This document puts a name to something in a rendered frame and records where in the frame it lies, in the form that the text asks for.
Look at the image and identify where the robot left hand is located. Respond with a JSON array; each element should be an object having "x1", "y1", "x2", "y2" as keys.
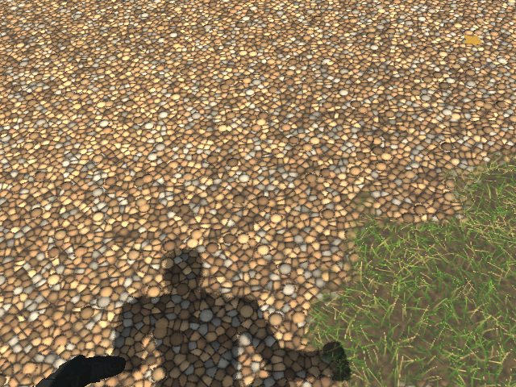
[{"x1": 32, "y1": 355, "x2": 126, "y2": 387}]

